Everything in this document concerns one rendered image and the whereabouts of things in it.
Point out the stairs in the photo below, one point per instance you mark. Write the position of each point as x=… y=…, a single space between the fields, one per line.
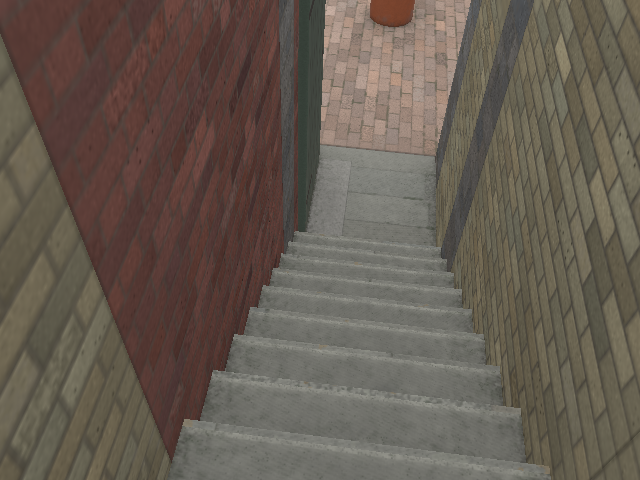
x=203 y=454

